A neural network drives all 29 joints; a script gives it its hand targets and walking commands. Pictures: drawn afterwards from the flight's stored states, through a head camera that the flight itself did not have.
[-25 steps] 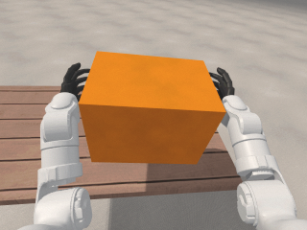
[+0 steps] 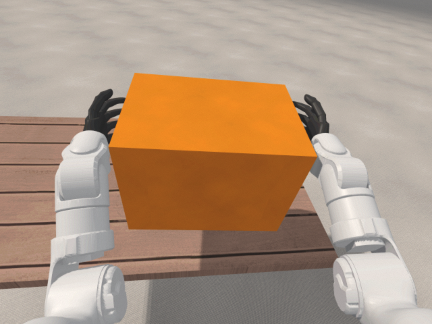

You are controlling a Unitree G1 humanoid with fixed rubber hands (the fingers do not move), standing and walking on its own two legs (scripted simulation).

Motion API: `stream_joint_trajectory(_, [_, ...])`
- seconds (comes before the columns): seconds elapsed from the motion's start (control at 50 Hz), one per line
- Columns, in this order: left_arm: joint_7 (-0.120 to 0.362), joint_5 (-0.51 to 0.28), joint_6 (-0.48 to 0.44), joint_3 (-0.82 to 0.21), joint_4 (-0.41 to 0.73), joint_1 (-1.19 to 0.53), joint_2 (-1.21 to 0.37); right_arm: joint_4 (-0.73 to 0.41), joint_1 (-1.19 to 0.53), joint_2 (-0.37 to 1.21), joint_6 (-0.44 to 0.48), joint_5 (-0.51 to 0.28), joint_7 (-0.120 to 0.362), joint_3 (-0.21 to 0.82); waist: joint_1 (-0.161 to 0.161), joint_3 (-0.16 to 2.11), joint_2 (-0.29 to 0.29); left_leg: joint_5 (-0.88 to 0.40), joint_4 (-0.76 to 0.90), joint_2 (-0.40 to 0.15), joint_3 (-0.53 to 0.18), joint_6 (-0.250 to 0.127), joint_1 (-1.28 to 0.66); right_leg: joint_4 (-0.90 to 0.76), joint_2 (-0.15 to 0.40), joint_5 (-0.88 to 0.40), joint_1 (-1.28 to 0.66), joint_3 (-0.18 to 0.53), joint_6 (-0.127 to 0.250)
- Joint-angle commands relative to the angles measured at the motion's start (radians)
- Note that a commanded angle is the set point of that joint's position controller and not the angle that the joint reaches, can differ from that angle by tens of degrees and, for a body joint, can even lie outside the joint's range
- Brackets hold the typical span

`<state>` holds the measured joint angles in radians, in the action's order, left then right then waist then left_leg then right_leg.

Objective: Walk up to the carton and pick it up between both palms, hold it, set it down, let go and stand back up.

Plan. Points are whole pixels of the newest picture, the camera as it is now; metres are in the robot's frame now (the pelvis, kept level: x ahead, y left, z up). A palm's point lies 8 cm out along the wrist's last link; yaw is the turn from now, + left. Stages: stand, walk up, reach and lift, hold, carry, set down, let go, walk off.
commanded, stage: hold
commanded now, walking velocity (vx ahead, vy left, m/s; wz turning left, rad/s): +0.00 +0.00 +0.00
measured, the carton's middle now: (208, 155) +0.37 +0.01 +0.15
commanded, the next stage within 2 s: none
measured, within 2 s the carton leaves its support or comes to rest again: neither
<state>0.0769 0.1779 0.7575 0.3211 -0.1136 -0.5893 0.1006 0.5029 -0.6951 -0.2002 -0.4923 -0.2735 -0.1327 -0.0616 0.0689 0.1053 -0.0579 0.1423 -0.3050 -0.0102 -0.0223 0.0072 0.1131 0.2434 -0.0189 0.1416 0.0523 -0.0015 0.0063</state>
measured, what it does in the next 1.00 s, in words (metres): stands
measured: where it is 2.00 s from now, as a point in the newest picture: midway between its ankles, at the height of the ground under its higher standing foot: outside the picture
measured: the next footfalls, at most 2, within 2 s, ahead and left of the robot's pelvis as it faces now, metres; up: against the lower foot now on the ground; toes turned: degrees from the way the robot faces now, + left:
none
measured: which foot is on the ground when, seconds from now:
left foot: down 0.00-1.00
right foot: down 0.00-1.00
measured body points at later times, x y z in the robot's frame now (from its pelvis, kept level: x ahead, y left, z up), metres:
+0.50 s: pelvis +0.00 +0.00 +0.00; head -0.07 +0.01 +0.45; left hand +0.36 +0.20 +0.21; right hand +0.37 -0.19 +0.21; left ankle +0.02 +0.12 -0.75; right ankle +0.00 -0.12 -0.75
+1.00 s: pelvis +0.00 +0.00 +0.00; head -0.06 +0.02 +0.45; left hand +0.36 +0.20 +0.21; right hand +0.37 -0.19 +0.21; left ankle +0.02 +0.12 -0.75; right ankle +0.00 -0.12 -0.75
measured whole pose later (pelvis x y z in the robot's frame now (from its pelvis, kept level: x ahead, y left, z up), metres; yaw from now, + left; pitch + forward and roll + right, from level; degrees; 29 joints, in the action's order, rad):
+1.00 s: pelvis +0.00 +0.00 +0.00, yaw +0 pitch -3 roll -1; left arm 0.08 0.18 0.76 0.33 -0.09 -0.58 0.09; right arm 0.49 -0.68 -0.20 -0.47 -0.27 -0.13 -0.06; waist 0.07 0.10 -0.04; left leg 0.14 -0.30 -0.01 -0.03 0.01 0.10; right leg 0.24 -0.02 0.14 0.04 0.00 0.01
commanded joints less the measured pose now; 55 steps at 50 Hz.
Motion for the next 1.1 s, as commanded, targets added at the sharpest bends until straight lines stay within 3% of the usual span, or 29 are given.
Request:
stream_joint_trajectory(0.0, [0.112,-0.163,-0.055,-0.51,0.146,-0.627,-0.512,-0.383,-0.773,0.54,0.069,-0.128,0.134,0.35,0.004,0.349,0.098,-0.281,-0.022,0.039,0.024,0.031,-0.197,-0.015,-0.047,-0.195,-0.019,-0.032,-0.018])
stream_joint_trajectory(0.18, [0.127,-0.15,-0.045,-0.479,0.149,-0.603,-0.488,-0.412,-0.769,0.557,0.06,-0.135,0.118,0.379,-0.009,0.328,0.054,-0.278,-0.017,0.051,0.035,0.015,-0.17,-0.012,-0.041,-0.244,-0.062,-0.024,-0.029])
stream_joint_trajectory(0.2, [0.118,-0.178,-0.061,-0.51,0.265,-0.661,-0.488,-0.399,-0.722,0.553,0.061,-0.158,0.131,0.377,-0.008,0.364,0.125,-0.307,-0.017,0.051,0.015,0.042,-0.172,0.008,-0.042,-0.26,-0.076,-0.026,-0.025])
stream_joint_trajectory(0.32, [0.132,-0.136,-0.046,-0.465,0.139,-0.613,-0.478,-0.334,-0.729,0.546,0.058,-0.1,0.14,0.346,-0.005,0.269,0.064,-0.163,0.028,0.047,0.031,0.009,-0.125,-0.027,-0.024,-0.165,-0.054,-0.015,-0.026])
stream_joint_trajectory(0.5, [0.135,-0.154,-0.073,-0.473,0.099,-0.657,-0.498,-0.337,-0.772,0.578,0.077,-0.086,0.135,0.345,-0.001,0.304,0.057,-0.164,0.023,0.05,0.028,0.001,-0.127,-0.022,-0.025,-0.167,-0.059,-0.019,-0.029])
stream_joint_trajectory(0.8, [0.121,-0.15,-0.063,-0.488,0.135,-0.638,-0.505,-0.33,-0.754,0.544,0.081,-0.103,0.148,0.337,0.002,0.302,0.091,-0.226,0.008,0.042,0.022,0.023,-0.162,-0.021,-0.037,-0.152,-0.037,-0.028,-0.015])
stream_joint_trajectory(1.08, [0.12,-0.153,-0.057,-0.492,0.166,-0.616,-0.492,-0.368,-0.738,0.545,0.076,-0.112,0.143,0.355,-0.001,0.311,0.078,-0.237,0.003,0.047,0.025,0.021,-0.16,-0.015,-0.035,-0.201,-0.055,-0.025,-0.022])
